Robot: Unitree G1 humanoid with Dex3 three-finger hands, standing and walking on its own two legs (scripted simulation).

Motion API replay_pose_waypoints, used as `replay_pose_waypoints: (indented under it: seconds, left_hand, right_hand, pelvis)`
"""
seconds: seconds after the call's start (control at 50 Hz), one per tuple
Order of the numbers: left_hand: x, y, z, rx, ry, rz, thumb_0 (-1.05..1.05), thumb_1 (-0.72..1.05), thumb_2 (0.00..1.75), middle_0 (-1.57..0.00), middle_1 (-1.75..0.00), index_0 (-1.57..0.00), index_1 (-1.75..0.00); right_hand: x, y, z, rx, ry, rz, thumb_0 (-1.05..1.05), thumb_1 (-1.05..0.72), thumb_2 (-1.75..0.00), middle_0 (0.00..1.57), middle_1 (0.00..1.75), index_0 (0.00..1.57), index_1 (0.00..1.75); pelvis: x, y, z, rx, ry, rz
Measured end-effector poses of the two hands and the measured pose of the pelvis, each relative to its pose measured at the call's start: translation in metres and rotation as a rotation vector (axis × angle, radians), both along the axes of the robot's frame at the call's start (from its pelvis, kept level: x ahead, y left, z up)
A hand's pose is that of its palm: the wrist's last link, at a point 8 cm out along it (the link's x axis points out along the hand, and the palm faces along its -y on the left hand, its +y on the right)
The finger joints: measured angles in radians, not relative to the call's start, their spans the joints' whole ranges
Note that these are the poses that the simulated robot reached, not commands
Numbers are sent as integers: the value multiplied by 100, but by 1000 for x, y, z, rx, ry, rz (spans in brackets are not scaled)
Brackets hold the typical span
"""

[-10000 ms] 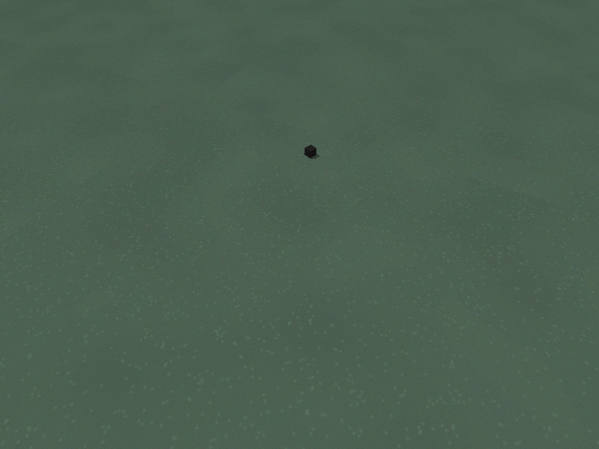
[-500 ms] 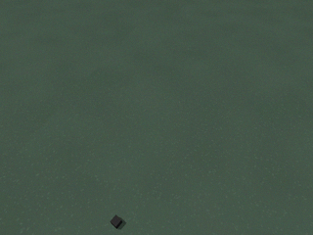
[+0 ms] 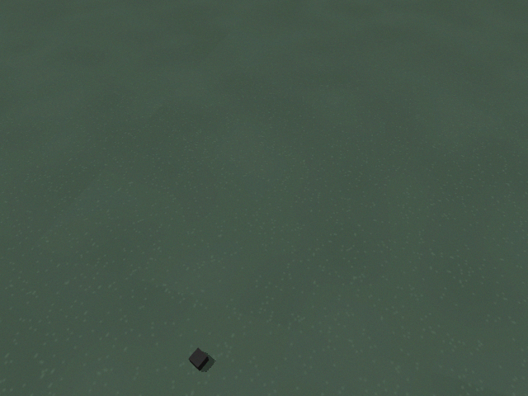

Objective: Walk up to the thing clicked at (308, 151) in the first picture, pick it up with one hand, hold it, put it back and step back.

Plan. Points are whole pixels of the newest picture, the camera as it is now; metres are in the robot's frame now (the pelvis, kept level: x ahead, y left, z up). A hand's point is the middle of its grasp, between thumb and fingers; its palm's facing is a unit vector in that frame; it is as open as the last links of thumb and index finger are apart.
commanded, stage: walk up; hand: left
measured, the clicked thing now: (198, 359) +0.39 +0.24 -0.76
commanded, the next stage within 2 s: stand in 0.84 s
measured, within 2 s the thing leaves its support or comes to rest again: neither
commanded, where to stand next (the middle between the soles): +0.01 +0.01 m, yaw +0 degrees
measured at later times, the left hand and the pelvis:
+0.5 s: hand out of the picture +0.07 +0.25 -0.16, palm faces -0.01 -0.94 -0.35, open 7.4 cm; pelvis -0.01 +0.00 +0.00, yaw +0 degrees
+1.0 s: hand out of the picture +0.08 +0.25 -0.15, palm faces -0.03 -0.94 -0.34, open 7.4 cm; pelvis +0.01 +0.00 +0.00, yaw +0 degrees
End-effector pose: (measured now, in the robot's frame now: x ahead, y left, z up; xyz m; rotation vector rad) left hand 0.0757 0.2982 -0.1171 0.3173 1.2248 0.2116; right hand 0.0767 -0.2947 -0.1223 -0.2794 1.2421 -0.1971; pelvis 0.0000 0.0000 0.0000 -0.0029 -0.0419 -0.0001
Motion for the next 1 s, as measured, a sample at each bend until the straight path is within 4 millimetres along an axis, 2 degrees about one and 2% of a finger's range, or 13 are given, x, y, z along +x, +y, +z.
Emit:
replay_pose_waypoints:
  seconds: [0.24,0.44,0.84,1.0]
  left_hand:
    - [-12,1,-3,-7,17,7,1,90,90,-20,-30,-20,-30]
    - [-16,0,-3,-5,22,10,1,90,90,-20,-30,-20,-30]
    - [-2,-3,0,-4,-6,-2,1,90,90,-20,-30,-20,-30]
    - [2,-5,1,-9,-6,-22,1,90,90,-20,-30,-20,-30]
  right_hand:
    - [-15,0,-1,-5,22,-4,1,-90,-90,20,30,21,30]
    - [-15,-2,-1,-3,17,2,1,-90,-90,20,30,21,30]
    - [-6,-5,0,-3,-5,8,1,-90,-90,20,30,21,30]
    - [-6,-4,1,-9,-2,15,1,-90,-90,20,30,21,30]
  pelvis:
    - [-5,1,-1,1,1,-1]
    - [-6,-1,-1,1,4,1]
    - [-2,-3,-1,2,6,-4]
    - [6,-3,1,3,6,-3]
